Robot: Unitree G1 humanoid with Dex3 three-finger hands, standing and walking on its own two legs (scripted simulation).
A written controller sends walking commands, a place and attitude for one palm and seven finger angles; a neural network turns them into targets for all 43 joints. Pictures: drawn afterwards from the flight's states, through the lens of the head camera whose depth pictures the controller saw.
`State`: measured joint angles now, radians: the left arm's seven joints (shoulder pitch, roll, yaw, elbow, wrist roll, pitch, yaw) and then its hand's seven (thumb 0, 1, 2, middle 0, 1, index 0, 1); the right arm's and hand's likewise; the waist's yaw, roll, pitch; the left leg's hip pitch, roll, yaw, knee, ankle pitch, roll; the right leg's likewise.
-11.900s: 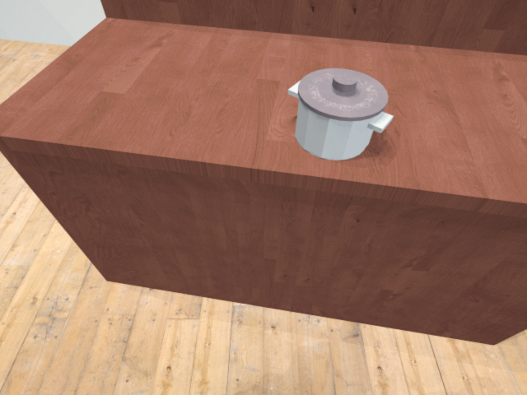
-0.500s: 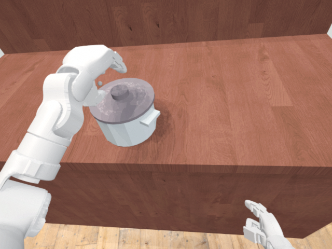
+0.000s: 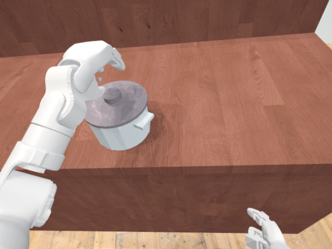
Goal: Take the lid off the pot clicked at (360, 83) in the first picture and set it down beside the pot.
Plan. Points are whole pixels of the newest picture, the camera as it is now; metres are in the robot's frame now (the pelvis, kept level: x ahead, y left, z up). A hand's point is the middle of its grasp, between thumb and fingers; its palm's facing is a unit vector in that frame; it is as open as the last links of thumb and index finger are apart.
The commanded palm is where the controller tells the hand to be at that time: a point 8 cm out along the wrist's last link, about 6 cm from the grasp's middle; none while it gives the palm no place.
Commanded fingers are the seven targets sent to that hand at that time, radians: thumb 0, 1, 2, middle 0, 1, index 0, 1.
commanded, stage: move the open hand above the knob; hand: left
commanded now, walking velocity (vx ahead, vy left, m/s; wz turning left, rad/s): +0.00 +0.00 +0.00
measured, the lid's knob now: (112, 95) +0.45 +0.15 +0.15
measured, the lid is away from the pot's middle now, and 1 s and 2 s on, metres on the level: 0.00 0.00 0.01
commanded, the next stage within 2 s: lower the open fingers around the knob in 0.66 s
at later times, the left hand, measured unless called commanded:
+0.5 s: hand (93, 85) +0.39 +0.16 +0.23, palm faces -0.06 -0.04 -1.00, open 9.9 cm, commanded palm +0.36 +0.16 +0.29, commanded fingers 0.00 -0.37 1.69 -0.89 -0.08 -0.89 -0.08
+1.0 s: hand (97, 92) +0.39 +0.15 +0.21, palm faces -0.11 -0.05 -0.99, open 9.9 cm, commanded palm +0.36 +0.17 +0.27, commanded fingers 0.00 -0.37 1.69 -0.89 -0.08 -0.89 -0.08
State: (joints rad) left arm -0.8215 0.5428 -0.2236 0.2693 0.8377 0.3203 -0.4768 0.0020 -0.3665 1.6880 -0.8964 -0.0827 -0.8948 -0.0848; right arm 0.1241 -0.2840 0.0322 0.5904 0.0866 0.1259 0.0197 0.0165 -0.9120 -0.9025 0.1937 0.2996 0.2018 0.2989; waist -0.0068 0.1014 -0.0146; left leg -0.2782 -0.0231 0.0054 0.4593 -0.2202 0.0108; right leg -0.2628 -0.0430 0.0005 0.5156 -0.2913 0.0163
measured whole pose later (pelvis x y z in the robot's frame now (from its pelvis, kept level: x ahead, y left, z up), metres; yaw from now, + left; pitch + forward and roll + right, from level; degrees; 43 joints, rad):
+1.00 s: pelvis -0.01 +0.00 +0.00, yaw +1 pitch +1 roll +1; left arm -0.75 0.54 -0.24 0.21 0.81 0.32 -0.46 0.00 -0.37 1.69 -0.90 -0.08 -0.90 -0.08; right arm 0.10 -0.29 0.03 0.59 0.09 0.14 0.02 0.02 -0.91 -0.90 0.19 0.30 0.20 0.30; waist 0.01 0.10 -0.02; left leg -0.28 -0.02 -0.01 0.47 -0.21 0.00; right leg -0.26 -0.04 -0.01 0.52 -0.28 0.01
